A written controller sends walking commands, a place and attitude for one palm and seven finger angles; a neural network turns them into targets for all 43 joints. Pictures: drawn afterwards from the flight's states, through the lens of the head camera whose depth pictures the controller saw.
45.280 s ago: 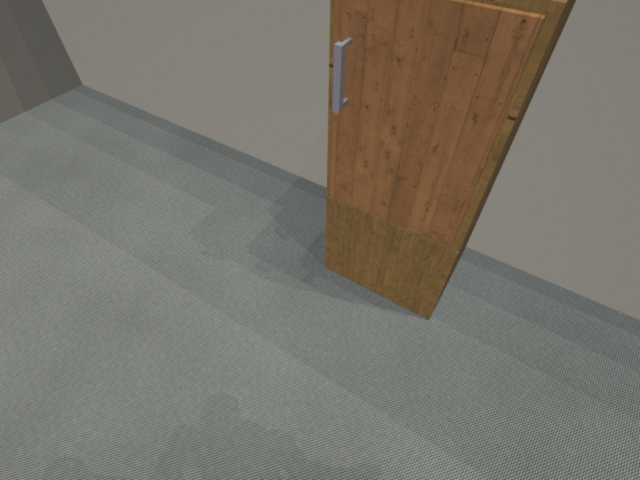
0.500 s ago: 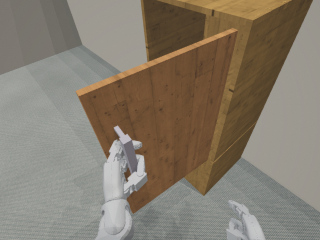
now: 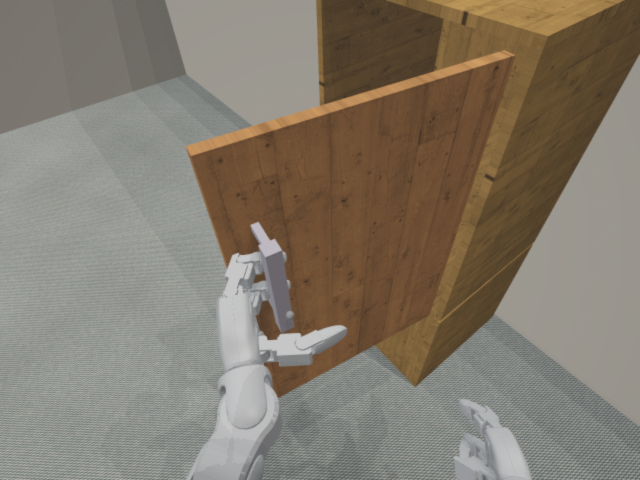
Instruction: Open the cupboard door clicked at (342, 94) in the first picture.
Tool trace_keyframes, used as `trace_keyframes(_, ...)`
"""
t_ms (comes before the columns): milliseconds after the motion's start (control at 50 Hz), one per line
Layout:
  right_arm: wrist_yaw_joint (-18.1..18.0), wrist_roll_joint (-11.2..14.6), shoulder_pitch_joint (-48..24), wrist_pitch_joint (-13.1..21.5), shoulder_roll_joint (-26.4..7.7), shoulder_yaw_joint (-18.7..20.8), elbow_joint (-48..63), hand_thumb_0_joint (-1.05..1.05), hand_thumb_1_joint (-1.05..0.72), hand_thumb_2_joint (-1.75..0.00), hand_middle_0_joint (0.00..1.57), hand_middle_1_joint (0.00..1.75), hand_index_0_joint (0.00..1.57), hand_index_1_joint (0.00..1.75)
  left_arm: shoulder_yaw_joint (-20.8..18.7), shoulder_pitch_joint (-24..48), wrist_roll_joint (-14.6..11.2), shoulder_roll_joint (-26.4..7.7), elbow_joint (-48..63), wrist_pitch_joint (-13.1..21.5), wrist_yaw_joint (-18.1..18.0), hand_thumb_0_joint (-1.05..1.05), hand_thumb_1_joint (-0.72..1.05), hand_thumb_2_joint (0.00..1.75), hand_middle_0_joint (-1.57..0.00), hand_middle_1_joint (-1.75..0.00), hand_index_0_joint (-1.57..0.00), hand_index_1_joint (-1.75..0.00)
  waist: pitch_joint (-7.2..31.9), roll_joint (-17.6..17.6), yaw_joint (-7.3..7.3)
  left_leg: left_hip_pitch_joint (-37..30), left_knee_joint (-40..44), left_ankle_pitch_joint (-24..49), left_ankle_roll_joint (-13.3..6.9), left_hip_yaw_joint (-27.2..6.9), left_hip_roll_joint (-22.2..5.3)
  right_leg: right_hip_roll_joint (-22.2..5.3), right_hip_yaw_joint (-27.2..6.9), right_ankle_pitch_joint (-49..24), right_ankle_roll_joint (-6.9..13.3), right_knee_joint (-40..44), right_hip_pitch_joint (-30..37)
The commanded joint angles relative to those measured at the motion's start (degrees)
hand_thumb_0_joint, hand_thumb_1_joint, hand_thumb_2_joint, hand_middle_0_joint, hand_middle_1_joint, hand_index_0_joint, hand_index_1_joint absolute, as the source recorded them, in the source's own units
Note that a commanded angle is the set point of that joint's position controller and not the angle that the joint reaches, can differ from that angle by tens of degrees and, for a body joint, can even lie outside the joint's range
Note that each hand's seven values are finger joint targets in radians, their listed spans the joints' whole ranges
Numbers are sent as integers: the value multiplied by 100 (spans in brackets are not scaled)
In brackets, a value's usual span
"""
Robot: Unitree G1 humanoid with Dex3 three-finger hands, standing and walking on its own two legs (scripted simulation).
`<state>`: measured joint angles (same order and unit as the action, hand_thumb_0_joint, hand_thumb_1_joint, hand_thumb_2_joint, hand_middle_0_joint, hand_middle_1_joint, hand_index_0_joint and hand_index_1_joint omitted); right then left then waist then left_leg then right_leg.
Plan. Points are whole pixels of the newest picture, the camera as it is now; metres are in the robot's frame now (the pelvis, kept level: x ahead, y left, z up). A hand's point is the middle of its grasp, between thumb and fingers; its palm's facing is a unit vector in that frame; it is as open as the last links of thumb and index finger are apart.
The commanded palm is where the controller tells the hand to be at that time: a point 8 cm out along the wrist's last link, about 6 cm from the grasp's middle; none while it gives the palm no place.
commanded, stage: open thumb and fingers to let go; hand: left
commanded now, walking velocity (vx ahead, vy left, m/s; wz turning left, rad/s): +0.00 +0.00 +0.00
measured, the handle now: (272, 280) +0.33 +0.08 +0.09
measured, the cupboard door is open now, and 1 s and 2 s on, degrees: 81 83 82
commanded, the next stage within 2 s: slide the hand sideways off the handle in 0.34 s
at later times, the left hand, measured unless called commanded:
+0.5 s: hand (294, 320) +0.28 +0.05 +0.09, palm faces +0.18 -0.98 -0.03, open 15.1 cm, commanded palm +0.23 +0.08 +0.09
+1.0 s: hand (282, 354) +0.24 +0.06 +0.09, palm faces -0.19 -0.98 -0.01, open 16.1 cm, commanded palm +0.21 +0.13 +0.09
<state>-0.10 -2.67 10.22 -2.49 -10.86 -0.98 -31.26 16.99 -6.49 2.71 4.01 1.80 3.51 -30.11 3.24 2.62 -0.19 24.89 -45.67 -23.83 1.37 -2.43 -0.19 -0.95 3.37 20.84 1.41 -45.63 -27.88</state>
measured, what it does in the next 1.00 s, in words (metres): stands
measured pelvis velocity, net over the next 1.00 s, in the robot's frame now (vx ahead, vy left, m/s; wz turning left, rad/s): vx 0.01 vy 0.01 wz -0.03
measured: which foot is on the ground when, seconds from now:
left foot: down 0.00-1.00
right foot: down 0.00-1.00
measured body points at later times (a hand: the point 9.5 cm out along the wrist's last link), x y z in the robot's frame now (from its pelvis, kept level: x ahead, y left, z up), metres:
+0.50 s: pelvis -0.01 +0.01 +0.00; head +0.00 -0.01 +0.45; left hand +0.26 +0.10 +0.10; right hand +0.18 -0.20 -0.09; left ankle +0.00 +0.14 -0.71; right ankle +0.03 -0.10 -0.71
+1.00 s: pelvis +0.01 +0.01 -0.01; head +0.02 -0.01 +0.44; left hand +0.24 +0.11 +0.09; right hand +0.18 -0.20 -0.08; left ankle +0.00 +0.14 -0.71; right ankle +0.03 -0.10 -0.71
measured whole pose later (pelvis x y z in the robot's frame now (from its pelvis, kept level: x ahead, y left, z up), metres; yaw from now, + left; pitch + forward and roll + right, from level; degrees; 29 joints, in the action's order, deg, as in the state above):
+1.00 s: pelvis +0.01 +0.01 -0.01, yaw -2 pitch +4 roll +1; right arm -0.3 0.3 14.2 2.0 -11.7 -2.9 -24.8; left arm 14.0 -17.8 -2.9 -5.0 13.9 5.8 -0.8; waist 3.2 1.9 0.2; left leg 26.7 -48.3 -25.9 0.5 -0.4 0.1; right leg -1.2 1.3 22.5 0.6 -48.9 -30.6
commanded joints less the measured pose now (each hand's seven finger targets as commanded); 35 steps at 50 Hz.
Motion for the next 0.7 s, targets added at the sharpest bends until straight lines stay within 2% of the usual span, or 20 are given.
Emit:
trace_keyframes(0, -37, 41, -757, 274, -435, 174, 964, 0, -90, -90, 20, 30, 20, 30, 128, 1262, 158, 795, 1282, 317, -106, 0, -50, 30, -27, -105, -27, -105, 1024, -546, -39, -103, 616, 856, -196, 168, 148, 9, -57, -517, 72, 931, 683)
trace_keyframes(40, -16, 47, -762, 270, -431, 176, 960, 0, -90, -90, 20, 30, 20, 30, 192, 1324, 151, 883, 1242, 290, -143, 0, -50, 30, -26, -95, -26, -95, 1026, -679, -2, -106, 616, 838, -197, 157, 123, 31, -2, -491, 66, 882, 617)
trace_keyframes(120, 1, 49, -803, 233, -438, 170, 937, 0, -90, -90, 20, 30, 20, 30, 220, 1562, 178, 943, 1164, 229, -214, 0, -50, 30, -22, -75, -22, -75, 1015, -552, -25, -94, 646, 790, -184, 124, 117, 54, 36, -380, 100, 827, 558)
trace_keyframes(160, 28, 46, -778, 247, -420, 184, 940, 0, -90, -90, 20, 30, 20, 30, 319, 1466, 180, 1074, 1137, 194, -227, 0, -50, 30, -21, -65, -21, -65, 1074, -652, -21, -111, 627, 918, -181, 121, 95, 74, 80, -540, 100, 768, 580)
trace_keyframes(200, 56, 55, -772, 229, -425, 185, 953, 0, -90, -90, 20, 30, 20, 30, 291, 1375, 161, 1030, 1238, 177, -218, 0, -50, 30, -19, -55, -19, -55, 1138, -548, -74, -124, 645, 974, -163, 112, 85, 86, 87, -604, 123, 733, 649)
trace_keyframes(280, 59, 67, -863, 175, -403, 158, 970, 0, -90, -90, 20, 30, 20, 30, 222, 1404, 100, 1012, 1232, 109, -248, 0, -50, 30, -16, -35, -16, -35, 1017, -705, -71, -45, 642, 826, -165, 132, 102, 66, 55, -401, 104, 832, 628)
trace_keyframes(300, 60, 69, -896, 169, -406, 144, 944, 0, -90, -90, 20, 30, 20, 30, 220, 1482, 118, 1012, 1205, 95, -268, 0, -50, 30, -15, -30, -15, -30, 965, -555, -82, -73, 655, 765, -161, 118, 107, 75, 60, -315, 115, 835, 567)
trace_keyframes(340, 69, 61, -928, 157, -391, 152, 953, 0, -90, -90, 20, 30, 20, 30, 190, 1463, 115, 1018, 1277, 82, -312, 0, -50, 30, -15, -30, -15, -30, 1076, -531, -104, -85, 638, 807, -159, 130, 109, 80, 67, -363, 124, 786, 592)
trace_keyframes(360, 77, 50, -916, 168, -373, 151, 966, 0, -90, -90, 20, 30, 20, 30, 253, 1370, 99, 1123, 1226, 58, -303, 0, -50, 30, -15, -30, -15, -30, 1066, -636, -95, -80, 606, 842, -169, 144, 113, 77, 61, -404, 109, 812, 605)
trace_keyframes(420, 75, 61, -924, 147, -393, 150, 965, 0, -90, -90, 20, 30, 20, 30, 188, 1351, 88, 1034, 1230, 55, -271, 0, -50, 30, -15, -30, -15, -30, 967, -707, -83, -57, 622, 770, -164, 138, 109, 66, 47, -297, 104, 865, 577)
trace_keyframes(440, 94, 77, -365, 133, -633, 172, 734, 0, -90, -90, 20, 30, 20, 30, 1341, 1510, 746, 334, 1226, 343, 970, 0, -50, 30, -15, -30, -15, -30, 592, -977, 513, -289, 563, 891, -294, 155, 88, 23, -167, -840, 68, 793, 233)
trace_keyframes(460, 43, 139, -282, 189, -606, 233, 998, 0, -90, -90, 20, 30, 20, 30, 837, 1608, 498, -76, 1592, 647, 1643, 0, -50, 30, -15, -30, -15, -30, 1053, -830, 312, -230, 515, 976, -332, 171, 117, 8, -142, -1148, 76, 672, 491)
trace_keyframes(480, 1, 164, -343, 257, -601, 220, 1132, 0, -90, -90, 20, 30, 20, 30, 812, 1461, 356, -240, 1801, 838, 2170, 0, -50, 30, -15, -30, -15, -30, 1312, -597, 202, -272, 482, 1014, -344, 210, 145, -12, -202, -1288, 79, 608, 687)
trace_keyframes(500, -25, 212, -297, 306, -609, 187, 1192, 0, -90, -90, 20, 30, 20, 30, 764, 1432, 145, -363, 1913, 937, 2617, 0, -50, 30, -15, -30, -15, -30, 1339, -370, 235, -301, 465, 1027, -339, 216, 157, -22, -211, -1331, 95, 561, 716)
trace_keyframes(520, -39, 256, -324, 390, -583, 138, 1256, 0, -90, -90, 20, 30, 20, 30, 727, 1422, -82, -404, 1925, 1009, 3009, 0, -50, 30, -15, -30, -15, -30, 1227, -342, 271, -230, 462, 918, -339, 187, 171, -24, -204, -1198, 82, 562, 632)
trace_keyframes(560, -93, 333, -384, 553, -538, 85, 1425, 0, -90, -90, 20, 30, 20, 30, 516, 1213, -542, -256, 1915, 968, 3283, 0, -50, 30, -15, -30, -15, -30, 981, -495, 225, -56, 515, 543, -315, 127, 173, 10, -164, -648, 43, 663, 508)
trace_keyframes(600, -110, 384, -428, 697, -554, 64, 1478, 0, -90, -90, 20, 30, 20, 30, 258, 1010, -772, -224, 1938, 855, 3160, 0, -50, 30, -15, -30, -15, -30, 793, -581, 133, 32, 600, 263, -264, 69, 165, 36, -88, -127, 38, 728, 403)
trace_keyframes(620, -121, 380, -425, 744, -566, 68, 1483, 0, -90, -90, 20, 30, 20, 30, 108, 785, -817, -239, 1803, 779, 3046, 0, -50, 30, -15, -30, -15, -30, 667, -790, 109, 121, 619, 140, -253, 68, 160, 31, -82, 75, 6, 792, 338)
trace_keyframes(660, -133, 359, -396, 798, -609, 67, 1474, 0, -90, -90, 20, 30, 20, 30, -189, 797, -745, -504, 1929, 702, 2827, 0, -50, 30, -15, -30, -15, -30, 728, -836, 50, 187, 627, 99, -248, 93, 183, 4, -143, 216, -8, 822, 378)
trace_keyframes(680, -120, 346, -361, 826, -608, 81, 1500, 0, -90, -90, 20, 30, 20, 30, -179, 650, -661, -490, 2034, 694, 2744, 0, -50, 30, -15, -30, -15, -30, 824, -799, 27, 142, 626, 232, -255, 103, 176, 11, -128, 46, 2, 756, 427)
